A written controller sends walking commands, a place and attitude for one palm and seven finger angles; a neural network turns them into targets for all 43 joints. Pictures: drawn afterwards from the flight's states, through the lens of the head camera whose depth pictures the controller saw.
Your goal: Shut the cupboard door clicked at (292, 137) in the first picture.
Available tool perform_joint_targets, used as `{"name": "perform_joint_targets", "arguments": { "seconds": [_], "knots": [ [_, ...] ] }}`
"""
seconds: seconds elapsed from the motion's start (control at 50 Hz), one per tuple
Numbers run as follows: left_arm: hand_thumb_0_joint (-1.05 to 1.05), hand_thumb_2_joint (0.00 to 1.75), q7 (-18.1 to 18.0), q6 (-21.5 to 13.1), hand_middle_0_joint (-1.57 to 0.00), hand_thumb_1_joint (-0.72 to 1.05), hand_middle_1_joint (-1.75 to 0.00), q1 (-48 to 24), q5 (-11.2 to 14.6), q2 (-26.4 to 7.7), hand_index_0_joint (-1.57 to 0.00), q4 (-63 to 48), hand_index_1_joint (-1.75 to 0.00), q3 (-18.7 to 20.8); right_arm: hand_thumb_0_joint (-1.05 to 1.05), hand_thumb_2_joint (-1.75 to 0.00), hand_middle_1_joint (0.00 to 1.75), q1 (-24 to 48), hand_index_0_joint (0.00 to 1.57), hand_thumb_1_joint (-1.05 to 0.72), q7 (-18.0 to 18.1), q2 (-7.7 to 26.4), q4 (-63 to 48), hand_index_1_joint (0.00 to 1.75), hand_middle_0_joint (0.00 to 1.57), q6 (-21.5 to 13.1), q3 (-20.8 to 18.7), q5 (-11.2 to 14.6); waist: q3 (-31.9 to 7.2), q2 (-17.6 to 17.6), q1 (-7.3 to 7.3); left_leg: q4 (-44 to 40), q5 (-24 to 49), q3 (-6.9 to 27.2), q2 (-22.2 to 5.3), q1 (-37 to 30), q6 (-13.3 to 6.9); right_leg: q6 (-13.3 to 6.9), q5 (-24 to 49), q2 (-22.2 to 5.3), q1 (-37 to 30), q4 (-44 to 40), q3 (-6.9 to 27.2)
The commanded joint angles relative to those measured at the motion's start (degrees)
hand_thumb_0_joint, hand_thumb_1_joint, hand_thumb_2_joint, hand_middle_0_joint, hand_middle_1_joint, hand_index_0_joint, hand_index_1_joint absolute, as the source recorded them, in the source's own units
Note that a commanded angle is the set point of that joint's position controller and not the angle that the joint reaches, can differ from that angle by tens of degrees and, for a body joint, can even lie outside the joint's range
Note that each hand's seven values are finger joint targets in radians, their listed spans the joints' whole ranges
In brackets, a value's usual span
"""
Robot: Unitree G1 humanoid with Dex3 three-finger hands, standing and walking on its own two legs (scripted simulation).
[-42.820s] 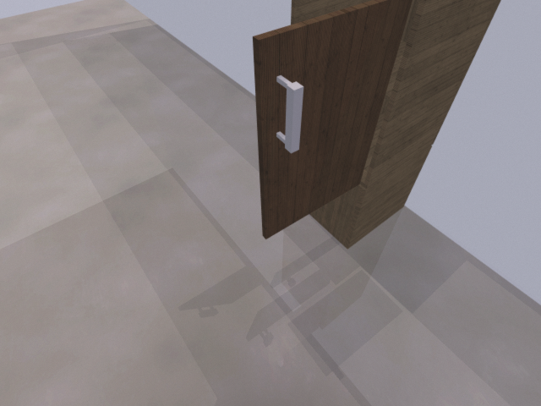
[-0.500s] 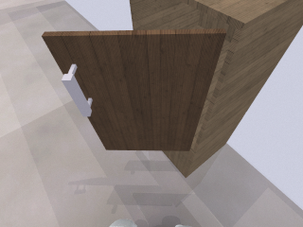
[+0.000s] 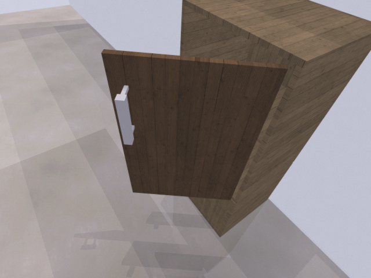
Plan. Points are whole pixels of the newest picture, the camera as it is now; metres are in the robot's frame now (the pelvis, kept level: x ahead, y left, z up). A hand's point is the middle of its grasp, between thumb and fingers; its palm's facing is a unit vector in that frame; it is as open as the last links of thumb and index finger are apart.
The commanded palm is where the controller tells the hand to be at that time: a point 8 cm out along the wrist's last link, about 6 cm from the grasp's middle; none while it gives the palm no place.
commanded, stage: come to a stop and stand still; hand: left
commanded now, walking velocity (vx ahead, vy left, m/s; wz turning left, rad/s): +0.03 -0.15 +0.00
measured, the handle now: (127, 116) +0.46 +0.18 +0.09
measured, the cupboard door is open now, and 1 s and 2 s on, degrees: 51 51 51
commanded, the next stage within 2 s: look again from close up in 0.82 s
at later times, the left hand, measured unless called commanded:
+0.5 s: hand out of the picture +0.07 +0.15 -0.18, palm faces +0.00 -0.98 -0.21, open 7.2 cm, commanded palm none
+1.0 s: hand out of the picture -0.01 +0.13 -0.18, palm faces +0.00 -0.98 -0.17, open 7.3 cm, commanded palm none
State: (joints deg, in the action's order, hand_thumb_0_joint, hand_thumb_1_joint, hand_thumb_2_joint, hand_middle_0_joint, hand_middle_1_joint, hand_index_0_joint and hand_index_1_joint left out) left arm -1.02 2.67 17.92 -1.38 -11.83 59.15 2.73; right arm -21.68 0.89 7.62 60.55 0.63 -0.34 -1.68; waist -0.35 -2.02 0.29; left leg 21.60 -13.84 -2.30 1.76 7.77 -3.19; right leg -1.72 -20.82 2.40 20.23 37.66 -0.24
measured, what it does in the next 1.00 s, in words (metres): steps on the spot: right foot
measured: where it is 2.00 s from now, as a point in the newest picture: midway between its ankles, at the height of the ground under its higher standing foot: outside the picture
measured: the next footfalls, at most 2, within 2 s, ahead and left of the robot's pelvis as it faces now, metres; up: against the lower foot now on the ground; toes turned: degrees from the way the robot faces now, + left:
right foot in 0.26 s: +0.03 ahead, -0.13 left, +0.00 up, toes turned -1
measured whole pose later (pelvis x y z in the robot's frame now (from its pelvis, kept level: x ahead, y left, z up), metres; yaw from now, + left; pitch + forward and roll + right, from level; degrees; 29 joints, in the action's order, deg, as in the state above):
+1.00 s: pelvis +0.00 -0.03 +0.00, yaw -1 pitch +0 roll -1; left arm -2.6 -1.8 17.0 -0.7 -7.1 63.8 -1.1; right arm -14.8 1.4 9.1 62.9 -0.6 -0.1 -0.5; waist 3.2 0.9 0.0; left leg 27.1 -17.0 -1.8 -1.6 10.3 0.2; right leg -1.4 -14.2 2.1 10.8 25.0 -0.5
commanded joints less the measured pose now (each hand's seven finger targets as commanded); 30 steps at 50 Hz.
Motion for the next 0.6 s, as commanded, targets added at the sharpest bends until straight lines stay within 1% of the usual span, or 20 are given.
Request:
{"name": "perform_joint_targets", "arguments": {
  "seconds": [0.0, 0.04, 0.08, 0.12, 0.14, 0.16, 0.18, 0.2, 0.22, 0.24, 0.26, 0.28, 0.3, 0.32, 0.36, 0.38, 0.44, 0.5, 0.54, 0.58],
  "knots": [
    [0.00, 0.90, 0.6, -2.1, -0.20, 0.90, -0.30, -1.2, -0.2, -0.7, -0.20, -4.3, -0.30, -0.4, 0.00, -0.90, 0.30, 1.4, 0.20, -0.90, 1.4, 7.4, -2.7, 0.30, 0.20, -2.4, -0.4, 0.1, 9.0, 6.6, 0.50, -13.7, -9.5, 16.6, -15.3, 8.9, -6.8, 0.0, -2.5, -2.5, 4.7, 14.0, 1.2],
    [0.00, 0.90, 0.6, -2.6, -0.20, 0.90, -0.30, -3.1, 0.1, 0.2, -0.20, -4.6, -0.30, -0.9, 0.00, -0.90, 0.30, -2.2, 0.20, -0.90, 1.7, 7.2, -1.1, 0.30, 0.20, -2.9, -0.4, -0.1, 6.7, 6.8, -1.32, -10.4, 4.4, 15.6, -15.5, 1.1, -6.7, 0.5, -4.4, -3.3, 6.9, 10.4, -0.3],
    [0.00, 0.90, 0.4, -2.9, -0.20, 0.90, -0.30, -5.3, 0.6, 0.8, -0.20, -4.8, -0.30, -1.2, 0.00, -0.90, 0.30, -5.1, 0.20, -0.90, 2.2, 6.6, 0.5, 0.30, 0.20, -3.2, 0.1, -0.4, 5.4, 6.1, -2.35, -6.6, 22.2, 15.0, -16.5, -2.2, -7.2, 0.7, -6.8, -3.7, 5.4, 6.1, -0.5],
    [0.00, 0.90, 0.1, -2.9, -0.20, 0.90, -0.30, -4.5, 1.1, 0.9, -0.20, -4.1, -0.30, -1.3, 0.00, -0.90, 0.30, -5.7, 0.20, -0.90, 2.4, 7.3, 1.4, 0.30, 0.20, -3.1, -0.1, -0.3, 2.1, 7.1, -2.16, -3.0, 34.8, 13.2, -16.3, -5.3, -6.8, 0.9, -6.0, -3.4, 1.9, 0.8, -1.1],
    [0.00, 0.90, 0.0, -2.8, -0.20, 0.90, -0.30, -4.0, 1.2, 0.7, -0.20, -3.6, -0.30, -1.2, 0.00, -0.90, 0.30, -5.4, 0.20, -0.90, 2.5, 7.5, 1.6, 0.30, 0.20, -2.9, -0.3, -0.1, 0.7, 7.5, -1.82, -1.6, 37.2, 12.5, -15.7, -5.7, -6.1, 0.9, -3.7, -3.3, -0.5, -2.6, -1.2],
    [0.00, 0.90, -0.1, -2.8, -0.20, 0.90, -0.30, -3.7, 1.3, 0.4, -0.20, -3.1, -0.30, -0.9, 0.00, -0.90, 0.30, -4.5, 0.20, -0.90, 2.7, 7.0, 1.8, 0.30, 0.20, -2.7, -0.4, 0.1, 1.1, 8.0, -1.40, 0.0, 39.2, 11.8, -14.9, -4.7, -5.0, 0.8, 0.5, -3.2, -3.2, -7.1, -1.1],
    [0.00, 0.90, -0.2, -2.8, -0.20, 0.90, -0.30, -2.3, 1.5, 0.1, -0.20, -2.3, -0.30, -0.8, 0.00, -0.90, 0.30, -3.8, 0.20, -0.90, 2.7, 7.0, 1.7, 0.30, 0.20, -2.5, -0.5, 0.4, -0.4, 8.3, -0.76, 1.4, 38.6, 10.7, -13.8, -4.5, -3.5, 0.8, 5.7, -3.3, -6.7, -12.1, -0.7],
    [0.00, 0.90, -0.5, -3.0, -0.20, 0.90, -0.30, -0.8, 1.5, -0.9, -0.20, -1.3, -0.30, -0.6, 0.00, -0.90, 0.30, -3.2, 0.20, -0.90, 2.7, 6.5, 1.6, 0.30, 0.20, -2.5, -0.7, 0.8, -1.5, 7.5, -0.27, 3.5, 35.5, 9.3, -12.0, -2.0, -1.6, 0.5, 13.6, -4.7, -11.9, -15.4, 1.4],
    [0.00, 0.90, -0.9, -3.3, -0.20, 0.90, -0.30, 1.0, 1.6, -2.2, -0.20, -0.3, -0.30, -0.4, 0.00, -0.90, 0.30, -2.5, 0.20, -0.90, 2.6, 5.3, 1.2, 0.30, 0.20, -2.7, -0.6, 1.2, -3.3, 4.2, -0.01, 4.8, 28.9, 6.8, -9.7, 2.1, 0.5, -0.6, 26.6, -7.7, -17.8, -13.7, 5.2],
    [0.00, 0.90, -1.2, -3.4, -0.20, 0.90, -0.30, 1.8, 1.5, -3.0, -0.20, 0.3, -0.30, -0.5, 0.00, -0.90, 0.30, -1.6, 0.20, -0.90, 2.6, 4.0, 0.9, 0.30, 0.20, -2.8, -0.5, 1.3, -3.4, 2.4, 0.23, 4.2, 20.5, 4.6, -7.8, 5.6, 1.9, -1.8, 37.5, -10.8, -20.3, -11.2, 6.8],
    [0.00, 0.90, -1.3, -3.5, -0.20, 0.90, -0.30, 1.1, 1.4, -3.5, -0.20, 0.3, -0.30, -0.8, 0.00, -0.90, 0.30, -1.4, 0.20, -0.90, 2.5, 3.1, 0.9, 0.30, 0.20, -2.8, -0.5, 1.3, -1.9, 2.9, -0.02, 2.4, 16.1, 4.3, -6.8, 6.8, 2.4, -2.5, 42.6, -12.5, -20.0, -10.0, 6.5],
    [0.00, 0.90, -1.3, -3.2, -0.20, 0.90, -0.30, 0.2, 1.3, -3.4, -0.20, 0.1, -0.30, -1.0, 0.00, -0.90, 0.30, -1.1, 0.20, -0.90, 2.4, 2.8, 0.9, 0.30, 0.20, -2.9, -0.7, 1.3, -0.5, 5.2, -0.21, 1.3, 17.9, 4.2, -6.6, 5.3, 2.4, -1.6, 40.1, -11.5, -17.5, -9.1, 5.0],
    [0.00, 0.90, -1.4, -3.2, -0.20, 0.90, -0.30, -0.2, 1.3, -2.8, -0.20, 0.2, -0.30, -1.0, 0.00, -0.90, 0.30, -0.7, 0.20, -0.90, 2.4, 3.2, 1.4, 0.30, 0.20, -2.5, -0.8, 1.2, -1.4, 2.6, -0.35, 2.1, 20.4, 4.3, -7.3, 3.1, 2.2, -1.1, 36.5, -9.5, -16.5, -9.1, 5.1],
    [0.00, 0.90, -1.6, -3.3, -0.20, 0.90, -0.30, -0.4, 1.3, -2.1, -0.20, 0.2, -0.30, -1.1, 0.00, -0.90, 0.30, -0.6, 0.20, -0.90, 2.5, 3.6, 1.8, 0.30, 0.20, -2.4, -0.9, 1.2, -2.0, 0.7, -0.28, 2.6, 20.9, 4.1, -7.8, 1.6, 2.0, -1.0, 34.4, -9.0, -15.8, -9.8, 4.7],
    [0.00, 0.90, -1.6, -3.2, -0.20, 0.90, -0.30, -1.6, 1.1, -1.7, -0.20, 0.0, -0.30, -1.5, 0.00, -0.90, 0.30, 0.2, 0.20, -0.90, 2.4, 3.5, 1.7, 0.30, 0.20, -2.3, -0.9, 1.2, 0.4, 0.2, -0.45, 1.6, 19.6, 4.1, -7.8, 0.8, 1.7, -0.8, 30.2, -8.4, -13.4, -11.2, 4.8],
    [0.00, 0.90, -1.6, -3.2, -0.20, 0.90, -0.30, -1.6, 1.1, -1.6, -0.20, -0.1, -0.30, -1.5, 0.00, -0.90, 0.30, 0.5, 0.20, -0.90, 2.3, 3.6, 1.8, 0.30, 0.20, -2.2, -0.9, 1.1, 0.1, 0.7, -0.45, 1.4, 18.7, 4.0, -7.8, 0.2, 1.8, -0.7, 28.9, -8.4, -13.1, -11.8, 5.2],
    [0.00, 0.90, -1.5, -3.1, -0.20, 0.90, -0.30, -2.4, 1.0, -1.7, -0.20, -0.1, -0.30, -1.7, 0.00, -0.90, 0.30, 2.2, 0.20, -0.90, 1.9, 3.8, 1.9, 0.30, 0.20, -1.8, -0.6, 1.1, 3.0, -0.3, -0.47, -0.2, 10.3, 3.9, -7.4, 0.8, 2.0, -0.7, 21.5, -8.2, -10.6, -14.8, 6.1],
    [0.00, 0.90, -1.3, -3.2, -0.20, 0.90, -0.30, -2.8, 1.0, -2.0, -0.20, -0.2, -0.30, -2.0, 0.00, -0.90, 0.30, 3.1, 0.20, -0.90, 1.6, 4.1, 2.1, 0.30, 0.20, -1.6, -0.5, 1.0, 5.0, 0.1, -0.59, -1.8, 5.5, 3.8, -6.9, 1.3, 2.2, -0.8, 15.7, -7.9, -8.8, -17.1, 7.0],
    [0.00, 0.90, -1.2, -3.3, -0.20, 0.90, -0.30, -2.5, 0.9, -2.3, -0.20, -0.1, -0.30, -2.1, 0.00, -0.90, 0.30, 3.5, 0.20, -0.90, 1.4, 4.3, 2.0, 0.30, 0.20, -1.6, -0.4, 1.0, 5.1, 0.5, -0.52, -2.2, 4.6, 3.7, -6.6, 1.1, 2.2, -0.7, 13.5, -7.9, -8.6, -18.5, 7.4],
    [0.00, 0.90, -1.2, -3.6, -0.20, 0.90, -0.30, -2.1, 0.9, -2.6, -0.20, 0.1, -0.30, -2.2, 0.00, -0.90, 0.30, 3.7, 0.20, -0.90, 1.3, 4.6, 2.1, 0.30, 0.20, -1.7, -0.3, 1.0, 4.6, 0.8, -0.58, -2.2, 4.9, 3.5, -6.4, 0.5, 2.3, -0.8, 14.5, -8.0, -9.0, -19.2, 7.8]
  ]
}}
